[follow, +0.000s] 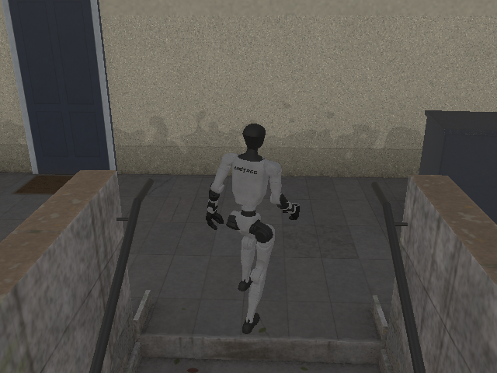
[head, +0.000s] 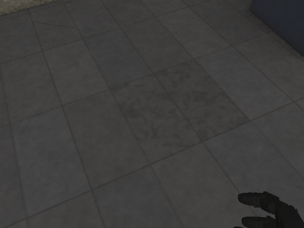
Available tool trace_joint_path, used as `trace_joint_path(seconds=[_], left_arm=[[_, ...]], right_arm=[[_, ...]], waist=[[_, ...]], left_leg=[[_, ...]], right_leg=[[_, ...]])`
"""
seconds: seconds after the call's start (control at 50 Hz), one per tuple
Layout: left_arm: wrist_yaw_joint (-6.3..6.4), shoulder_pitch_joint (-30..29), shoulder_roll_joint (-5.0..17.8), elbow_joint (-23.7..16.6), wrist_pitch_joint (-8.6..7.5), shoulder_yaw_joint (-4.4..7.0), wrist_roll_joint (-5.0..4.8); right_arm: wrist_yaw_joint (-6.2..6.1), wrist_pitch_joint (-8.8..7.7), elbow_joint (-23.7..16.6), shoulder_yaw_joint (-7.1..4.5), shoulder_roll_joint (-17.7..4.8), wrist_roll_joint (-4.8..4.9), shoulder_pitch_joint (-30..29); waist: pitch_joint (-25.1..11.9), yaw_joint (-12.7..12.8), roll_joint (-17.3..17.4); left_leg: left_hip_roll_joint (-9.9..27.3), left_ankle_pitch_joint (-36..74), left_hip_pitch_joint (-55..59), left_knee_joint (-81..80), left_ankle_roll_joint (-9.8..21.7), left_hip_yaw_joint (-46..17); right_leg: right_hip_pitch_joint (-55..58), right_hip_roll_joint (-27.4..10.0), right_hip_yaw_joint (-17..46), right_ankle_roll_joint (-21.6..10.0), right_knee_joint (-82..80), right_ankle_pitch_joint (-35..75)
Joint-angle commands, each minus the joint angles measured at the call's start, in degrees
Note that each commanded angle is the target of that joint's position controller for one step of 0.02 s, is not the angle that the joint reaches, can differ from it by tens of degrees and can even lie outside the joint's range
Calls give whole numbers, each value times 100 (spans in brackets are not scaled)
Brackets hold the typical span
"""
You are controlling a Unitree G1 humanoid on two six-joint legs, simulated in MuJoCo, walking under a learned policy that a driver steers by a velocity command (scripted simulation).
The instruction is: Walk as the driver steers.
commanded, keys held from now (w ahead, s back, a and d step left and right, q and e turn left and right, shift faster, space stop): w+q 1.00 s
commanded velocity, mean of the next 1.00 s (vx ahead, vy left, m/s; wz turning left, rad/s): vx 0.50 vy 0.00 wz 0.40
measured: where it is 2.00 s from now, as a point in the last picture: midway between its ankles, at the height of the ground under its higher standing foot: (96, 125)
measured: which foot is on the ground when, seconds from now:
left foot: up 0.00-0.08, down 0.10-0.58, up 0.60-1.00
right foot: down 0.00-0.10, up 0.12-0.56, down 0.58-1.00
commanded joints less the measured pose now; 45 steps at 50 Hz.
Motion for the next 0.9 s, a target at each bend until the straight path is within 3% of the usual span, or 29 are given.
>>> trace_joint_path(seconds=[0.02,0.06,0.08,0.1,0.12,0.14,0.16,0.18,0.2,0.24,0.28,0.3,0.34,0.4,0.48,0.54,0.56,0.58,0.6,0.62,0.64,0.66,0.68,0.7,0.76,0.82,0.9], left_arm=[[41,251,791,-236,-49,174,54],[80,152,929,-239,-124,202,68],[84,108,927,-202,-123,185,98],[85,43,820,-277,-128,139,131],[53,460,406,-454,-155,10,16],[56,824,449,-394,-100,5,-42],[52,427,684,-433,-92,10,144],[10,-246,689,-599,-110,-11,135],[-39,-606,676,-747,-133,-49,159],[-118,-745,532,-922,-32,-111,280],[-152,-681,442,-924,80,-178,297],[-163,-731,420,-942,129,-189,311],[-166,-1104,283,-1090,184,-276,257],[-193,-1861,138,-1263,180,-372,196],[-158,-2348,233,-1420,56,-381,89],[-74,-1652,448,-1299,-72,-272,124],[-23,-1074,668,-1154,-124,-189,199],[73,-114,1142,-1134,-142,-73,324],[139,-63,1546,-1147,-57,8,375],[136,-224,1226,-1110,4,-6,278],[111,-491,701,-1143,2,-131,193],[71,-632,485,-1077,-20,-191,146],[55,-710,428,-1019,-44,-211,140],[54,-707,395,-934,-77,-216,111],[12,-517,494,-715,-181,-176,65],[-3,-357,605,-518,-174,-133,81],[-31,-269,704,-330,-148,-95,98]], right_arm=[[35,-158,-359,-115,-384,43,-638],[-17,-192,-140,-262,-711,69,24],[-109,-240,90,-343,-857,89,734],[-204,-312,319,-437,-1044,72,1581],[-277,-356,402,-519,-1465,-71,2290],[-187,-269,544,-608,-1580,70,2468],[-104,-191,444,-511,-1114,236,2056],[-107,-161,375,-468,-925,250,1592],[-112,-165,364,-474,-891,217,1502],[-185,-206,586,-469,-933,244,1704],[-198,-275,698,-456,-896,273,1927],[-200,-293,745,-487,-991,252,2059],[-165,-290,754,-512,-1052,221,2125],[-99,-251,759,-567,-1129,204,2281],[-138,-231,821,-597,-1264,205,2556],[-174,-175,777,-649,-1388,220,2315],[-124,-196,718,-630,-1311,205,2328],[-92,-234,493,-531,-926,244,2244],[-129,-218,329,-468,-614,337,2699],[-163,-118,433,-525,-995,160,2729],[-127,-57,442,-546,-1020,75,2330],[-59,-31,388,-530,-923,64,2036],[-2,16,377,-527,-867,48,1952],[47,81,393,-523,-844,8,1983],[126,182,321,-499,-769,-26,1750],[163,218,164,-462,-722,-23,1233],[236,207,-37,-382,-631,41,529]], waist=[[153,43,-914],[-17,-286,-928],[-309,-638,-780],[-780,-1029,-665],[-1607,-1036,239],[-2015,-987,1588],[-1595,-834,690],[-786,-836,159],[-434,-841,-106],[-107,-638,-156],[-65,-563,23],[6,-559,158],[151,-611,218],[435,-875,235],[231,-1111,150],[109,-684,70],[-318,-435,-127],[-1136,-6,-918],[-1391,-307,-1931],[-1014,-416,-1470],[-458,-442,-755],[-109,-496,-563],[38,-604,-766],[107,-691,-941],[105,-773,-884],[260,-728,-746],[463,-598,-761]], left_leg=[[-212,41,700,-934,176,228],[-552,-529,1600,-1213,403,316],[-751,-665,2278,-1432,523,396],[-489,-461,3424,-1429,688,137],[724,-189,5439,-997,1201,-1456],[1687,-109,6120,-1839,1955,-3670],[1368,-1348,5647,-2321,1773,-4040],[1169,-1523,4804,-2538,1682,-3278],[957,-1062,4322,-2619,1618,-2846],[612,-485,3666,-2782,1545,-2358],[433,-79,3502,-2877,1499,-2071],[363,71,3348,-2941,1516,-1941],[191,-150,3028,-3076,1522,-1719],[-15,-296,2692,-3145,1331,-1580],[187,533,3016,-2535,1072,-1850],[78,637,2929,-1806,786,-2097],[-248,543,2646,-881,657,-1808],[-584,-693,2046,726,466,-1238],[-1270,-3310,581,2051,347,-539],[-868,-3171,-11,2769,396,-497],[-627,-2585,-63,2935,393,-547],[-481,-2211,47,2773,337,-535],[-345,-2043,213,2591,266,-521],[-270,-1962,363,2481,189,-504],[-241,-1610,316,2431,29,-453],[-149,-1075,-49,2092,-79,-441],[-91,-268,188,910,-18,-164]], right_leg=[[289,-1437,678,-318,-141,3425],[486,-1505,590,-120,415,4942],[636,-1368,337,-19,1273,5670],[216,-1211,140,37,2293,5363],[-1441,-838,-156,266,4052,3494],[-2855,-7,-951,615,5858,-1010],[-3340,-430,-641,546,6094,-642],[-3540,-687,-707,605,5938,-81],[-3541,-819,-712,613,5757,136],[-3442,-960,-726,707,5377,125],[-3397,-1022,-800,810,4856,49],[-3379,-1046,-863,829,4593,7],[-3298,-1064,-991,845,3846,251],[-2852,-1002,-1110,850,2440,1009],[-2386,-816,-1129,833,1746,1407],[-1284,-622,-1118,684,1021,1017],[-323,-895,-853,476,907,759],[831,-2269,554,130,592,-561],[1599,-3432,2927,-412,-171,-1365],[1193,-3455,3437,-684,-275,-1898],[673,-3132,2596,-579,-270,-1726],[169,-2820,1709,-434,-373,-932],[-152,-2565,1035,-275,-497,-266],[-355,-2401,578,-188,-577,332],[-426,-2361,-163,-253,-738,1573],[-322,-2378,-732,-291,-917,1873],[-305,-2222,-1493,-113,-964,1936]])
